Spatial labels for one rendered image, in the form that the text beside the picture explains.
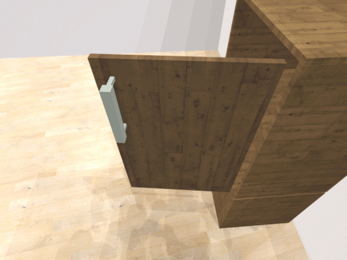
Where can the cupboard door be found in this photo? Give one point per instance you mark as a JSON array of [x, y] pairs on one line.
[[190, 120]]

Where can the handle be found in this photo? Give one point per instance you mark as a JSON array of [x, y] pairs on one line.
[[110, 103]]

